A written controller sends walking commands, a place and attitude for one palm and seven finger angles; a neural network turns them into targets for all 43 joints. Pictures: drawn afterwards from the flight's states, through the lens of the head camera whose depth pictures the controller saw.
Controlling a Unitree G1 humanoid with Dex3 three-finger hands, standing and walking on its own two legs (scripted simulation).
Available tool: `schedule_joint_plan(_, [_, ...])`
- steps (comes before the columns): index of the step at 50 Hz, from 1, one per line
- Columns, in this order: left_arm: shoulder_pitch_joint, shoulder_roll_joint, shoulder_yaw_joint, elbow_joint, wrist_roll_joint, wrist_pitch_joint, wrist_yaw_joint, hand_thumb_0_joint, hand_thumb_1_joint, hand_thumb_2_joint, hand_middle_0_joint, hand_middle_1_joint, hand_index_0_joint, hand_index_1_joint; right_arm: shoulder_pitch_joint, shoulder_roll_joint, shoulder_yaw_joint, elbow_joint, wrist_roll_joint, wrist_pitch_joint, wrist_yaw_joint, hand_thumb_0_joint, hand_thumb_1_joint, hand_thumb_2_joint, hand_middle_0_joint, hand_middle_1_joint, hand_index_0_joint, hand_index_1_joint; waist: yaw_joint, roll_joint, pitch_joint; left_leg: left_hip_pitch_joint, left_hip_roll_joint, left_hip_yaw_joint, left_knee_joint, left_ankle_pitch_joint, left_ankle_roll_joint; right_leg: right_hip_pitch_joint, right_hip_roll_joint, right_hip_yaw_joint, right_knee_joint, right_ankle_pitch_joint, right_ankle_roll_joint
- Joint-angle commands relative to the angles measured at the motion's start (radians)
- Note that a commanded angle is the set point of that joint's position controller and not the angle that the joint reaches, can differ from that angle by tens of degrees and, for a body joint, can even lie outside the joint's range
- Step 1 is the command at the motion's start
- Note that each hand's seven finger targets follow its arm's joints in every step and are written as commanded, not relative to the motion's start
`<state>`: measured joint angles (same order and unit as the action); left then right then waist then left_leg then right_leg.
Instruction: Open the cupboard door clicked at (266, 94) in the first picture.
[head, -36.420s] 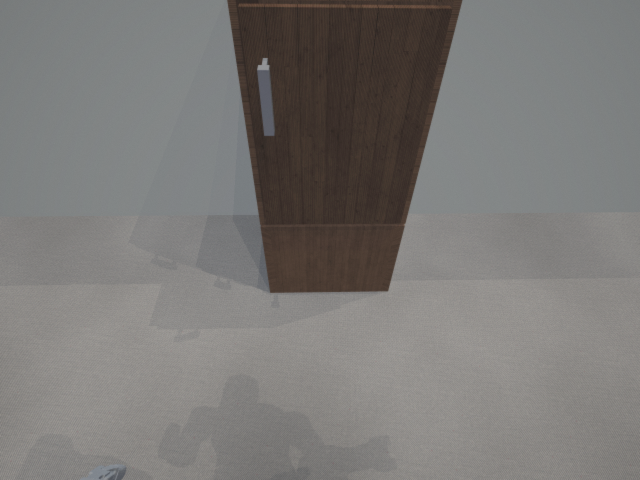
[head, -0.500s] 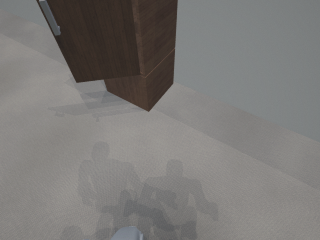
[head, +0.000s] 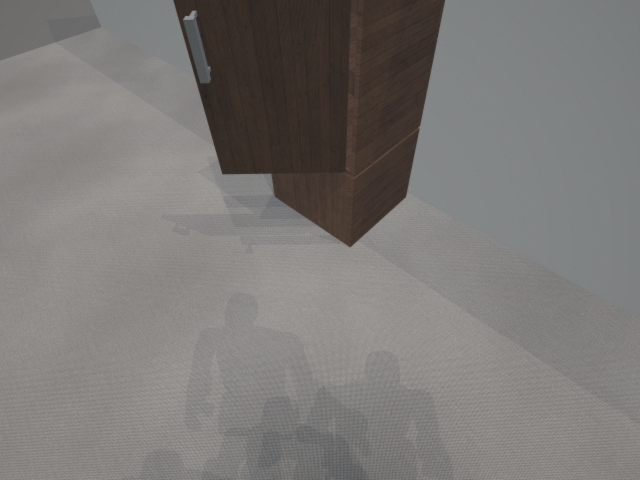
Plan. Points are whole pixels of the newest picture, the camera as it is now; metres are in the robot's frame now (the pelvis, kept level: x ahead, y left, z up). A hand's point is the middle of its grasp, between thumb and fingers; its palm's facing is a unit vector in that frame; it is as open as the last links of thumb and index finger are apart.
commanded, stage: take the last steps up to it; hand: left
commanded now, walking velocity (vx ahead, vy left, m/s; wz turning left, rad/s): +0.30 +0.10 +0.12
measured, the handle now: (199, 47) +1.02 +0.37 +0.06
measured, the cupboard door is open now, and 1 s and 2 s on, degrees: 43 43 43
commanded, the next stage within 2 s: come to a stop and stand still in 1.12 s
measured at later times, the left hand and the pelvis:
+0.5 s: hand out of the picture +0.12 +0.26 -0.18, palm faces +0.10 -0.98 -0.17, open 7.4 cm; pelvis +0.14 +0.09 +0.00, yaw +2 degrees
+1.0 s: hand (182, 359) +0.32 +0.27 -0.15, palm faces +0.07 -0.98 -0.20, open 7.2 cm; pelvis +0.31 +0.09 +0.02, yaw +1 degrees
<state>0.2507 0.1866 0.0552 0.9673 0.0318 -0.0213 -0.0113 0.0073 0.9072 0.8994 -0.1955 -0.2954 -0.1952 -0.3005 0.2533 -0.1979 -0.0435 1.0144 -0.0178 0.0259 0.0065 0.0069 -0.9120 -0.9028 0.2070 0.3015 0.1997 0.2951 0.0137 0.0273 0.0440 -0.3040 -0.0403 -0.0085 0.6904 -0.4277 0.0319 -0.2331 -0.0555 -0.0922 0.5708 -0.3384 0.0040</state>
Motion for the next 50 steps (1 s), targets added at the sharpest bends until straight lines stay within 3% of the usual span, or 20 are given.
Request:
schedule_joint_plan(1, [0.161,0.166,0.034,0.013,-0.004,-0.032,0.028,0.000,0.900,0.900,-0.200,-0.300,-0.200,-0.300,-0.156,-0.110,-0.036,-0.125,-0.013,-0.034,0.013,0.000,-0.900,-0.900,0.200,0.300,0.200,0.300,0.056,-0.267,0.135,-0.467,0.089,-0.069,0.425,0.026,-0.021,0.145,-0.392,0.536,-0.477,-0.324,-0.172])
schedule_joint_plan(3, [0.107,0.112,0.018,0.006,-0.009,-0.047,0.025,0.000,0.900,0.900,-0.200,-0.300,-0.200,-0.300,-0.112,-0.072,-0.031,-0.083,-0.010,-0.026,0.025,0.000,-0.900,-0.900,0.200,0.300,0.200,0.300,0.011,-0.176,0.116,-0.390,0.115,-0.028,0.401,0.172,-0.050,0.104,-0.299,0.259,-0.448,-0.036,-0.114])
schedule_joint_plan(5, [0.140,0.098,0.014,0.030,-0.009,-0.061,0.025,0.000,0.900,0.900,-0.200,-0.300,-0.200,-0.300,-0.087,-0.044,-0.025,-0.062,-0.007,-0.027,0.031,0.000,-0.900,-0.900,0.200,0.300,0.200,0.300,0.009,-0.189,0.078,-0.355,0.112,0.020,0.337,0.214,-0.064,0.151,-0.256,0.130,-0.413,0.216,-0.093])
schedule_joint_plan(12, [0.203,0.129,0.017,0.110,-0.001,-0.056,0.028,0.000,0.900,0.900,-0.200,-0.300,-0.200,-0.300,-0.154,0.001,-0.008,-0.071,0.001,-0.051,0.042,0.000,-0.900,-0.900,0.200,0.300,0.200,0.300,0.036,-0.219,0.051,-0.200,0.078,0.128,-0.024,0.198,-0.046,0.197,-0.260,0.024,-0.324,0.397,-0.089])
schedule_joint_plan(15, [0.160,0.128,0.024,0.112,-0.007,-0.041,0.028,0.000,0.900,0.900,-0.200,-0.300,-0.200,-0.300,0.015,-0.045,-0.018,-0.017,-0.007,-0.070,0.026,0.000,-0.900,-0.900,0.200,0.300,0.200,0.300,-0.055,-0.167,-0.006,0.126,0.034,0.170,-0.195,0.235,-0.023,0.075,-0.217,-0.037,-0.123,0.402,-0.055])
schedule_joint_plan(16, [0.176,0.093,0.018,0.105,-0.010,-0.036,0.023,0.000,0.900,0.900,-0.200,-0.300,-0.200,-0.300,0.155,-0.114,-0.036,0.027,-0.012,-0.076,0.012,0.000,-0.900,-0.900,0.200,0.300,0.200,0.300,-0.107,-0.020,-0.105,0.355,0.106,0.100,-0.208,0.219,0.003,-0.033,-0.170,-0.065,0.091,0.321,-0.031])
schedule_joint_plan(17, [0.209,0.030,0.012,0.080,-0.021,-0.031,0.016,0.000,0.900,0.900,-0.200,-0.300,-0.200,-0.300,0.286,-0.234,-0.070,0.051,-0.025,-0.080,-0.006,0.000,-0.900,-0.900,0.200,0.300,0.200,0.300,-0.141,0.254,-0.215,0.522,0.365,-0.283,-0.283,0.206,0.098,-0.251,-0.026,-0.116,0.374,-0.112,0.013])
schedule_joint_plan(18, [0.122,0.021,0.004,0.034,-0.017,-0.034,0.018,0.000,0.900,0.900,-0.200,-0.300,-0.200,-0.300,0.349,-0.260,-0.070,0.066,-0.017,-0.070,-0.021,0.000,-0.900,-0.900,0.200,0.300,0.200,0.300,-0.162,0.217,-0.201,0.508,0.457,-0.405,-0.393,0.236,0.167,-0.359,0.015,-0.017,0.585,-0.273,-0.011])
schedule_joint_plan(20, [0.033,0.008,0.001,0.016,-0.014,-0.028,0.022,0.000,0.900,0.900,-0.200,-0.300,-0.200,-0.300,0.177,-0.192,-0.058,0.023,-0.012,-0.073,-0.026,0.000,-0.900,-0.900,0.200,0.300,0.200,0.300,-0.100,0.184,-0.086,0.248,0.459,-0.352,-0.467,-0.024,0.179,-0.428,-0.062,0.065,0.759,-0.161,-0.027])
schedule_joint_plan(22, [0.048,0.011,0.010,0.037,-0.003,-0.016,0.007,0.000,0.900,0.900,-0.200,-0.300,-0.200,-0.300,0.078,-0.097,-0.031,-0.003,-0.015,-0.082,-0.029,0.000,-0.900,-0.900,0.200,0.300,0.200,0.300,-0.044,0.141,0.004,0.068,0.394,-0.217,-0.512,-0.035,0.134,-0.369,-0.097,0.076,0.683,-0.059,-0.020])
schedule_joint_plan(25, [0.095,-0.017,0.009,0.052,-0.003,0.002,-0.001,0.000,0.900,0.900,-0.200,-0.300,-0.200,-0.300,0.053,-0.082,-0.031,-0.004,-0.015,-0.096,-0.030,0.000,-0.900,-0.900,0.200,0.300,0.200,0.300,0.001,0.060,-0.020,0.025,0.349,-0.084,-0.533,0.086,0.129,-0.280,-0.091,0.054,0.519,0.014,-0.011])
schedule_joint_plan(32, [-0.029,0.010,0.012,-0.015,-0.002,0.005,-0.009,0.000,0.900,0.900,-0.200,-0.300,-0.200,-0.300,0.062,-0.110,-0.036,0.008,-0.018,-0.080,-0.014,0.000,-0.900,-0.900,0.200,0.300,0.200,0.300,-0.007,0.024,0.036,-0.001,0.339,-0.036,-0.550,-0.033,0.140,-0.132,-0.045,0.007,0.154,0.068,-0.002])
schedule_joint_plan(36, [0.072,0.060,0.025,0.017,0.000,-0.013,-0.003,0.000,0.900,0.900,-0.200,-0.300,-0.200,-0.300,0.046,-0.084,-0.028,0.019,-0.012,-0.072,-0.010,0.000,-0.900,-0.900,0.200,0.300,0.200,0.300,0.049,-0.050,0.013,-0.053,0.240,0.030,-0.336,-0.060,0.064,0.119,-0.016,0.003,-0.082,0.073,-0.011])
schedule_joint_plan(37, [0.151,0.113,0.035,0.041,0.003,-0.025,0.003,0.000,0.900,0.900,-0.200,-0.300,-0.200,-0.300,0.042,-0.052,-0.020,0.013,-0.004,-0.075,-0.006,0.000,-0.900,-0.900,0.200,0.300,0.200,0.300,0.082,-0.173,-0.015,-0.152,0.140,0.129,-0.125,-0.051,0.017,0.238,-0.125,0.162,-0.185,-0.030,-0.056])
schedule_joint_plan(38, [0.228,0.196,0.048,0.064,-0.001,-0.030,0.010,0.000,0.900,0.900,-0.200,-0.300,-0.200,-0.300,0.034,-0.011,-0.011,-0.016,-0.003,-0.076,0.003,0.000,-0.900,-0.900,0.200,0.300,0.200,0.300,0.100,-0.377,-0.001,-0.346,0.037,0.198,0.142,-0.148,-0.023,0.344,-0.323,0.472,-0.336,-0.064,-0.159])
schedule_joint_plan(39, [0.259,0.189,0.048,0.069,-0.012,-0.036,0.020,0.000,0.900,0.900,-0.200,-0.300,-0.200,-0.300,-0.004,-0.063,-0.019,-0.027,-0.006,-0.067,0.002,0.000,-0.900,-0.900,0.200,0.300,0.200,0.300,0.108,-0.378,-0.007,-0.368,0.074,0.098,0.328,-0.173,-0.021,0.292,-0.385,0.580,-0.409,-0.099,-0.211])
schedule_joint_plan(40, [0.196,0.159,0.040,0.061,-0.011,-0.038,0.025,0.000,0.900,0.900,-0.200,-0.300,-0.200,-0.300,-0.047,-0.060,-0.025,-0.027,-0.006,-0.071,0.001,0.000,-0.900,-0.900,0.200,0.300,0.200,0.300,0.086,-0.302,0.034,-0.413,0.101,0.037,0.416,-0.075,-0.020,0.253,-0.368,0.551,-0.408,-0.066,-0.227])
schedule_joint_plan(42, [0.113,0.101,0.023,0.035,-0.015,-0.048,0.026,0.000,0.900,0.900,-0.200,-0.300,-0.200,-0.300,-0.038,-0.034,-0.020,-0.005,-0.006,-0.069,0.004,0.000,-0.900,-0.900,0.200,0.300,0.200,0.300,0.031,-0.134,0.011,-0.362,0.141,0.015,0.394,0.080,-0.040,0.205,-0.290,0.322,-0.384,0.135,-0.181])
schedule_joint_plan(44, [0.095,0.075,0.016,0.042,-0.013,-0.060,0.026,0.000,0.900,0.900,-0.200,-0.300,-0.200,-0.300,-0.002,-0.005,-0.016,0.014,-0.006,-0.060,0.007,0.000,-0.900,-0.900,0.200,0.300,0.200,0.300,0.001,-0.135,-0.006,-0.277,0.145,0.046,0.302,0.121,-0.059,0.160,-0.244,0.175,-0.371,0.317,-0.156])
schedule_joint_plan(50, [0.120,0.104,0.016,0.097,-0.009,-0.061,0.020,0.000,0.900,0.900,-0.200,-0.300,-0.200,-0.300,-0.054,0.020,-0.006,-0.008,-0.002,-0.063,0.018,0.000,-0.900,-0.900,0.200,0.300,0.200,0.300,0.011,-0.164,-0.008,-0.170,0.104,0.111,-0.007,0.167,-0.061,0.159,-0.221,0.100,-0.341,0.348,-0.152])
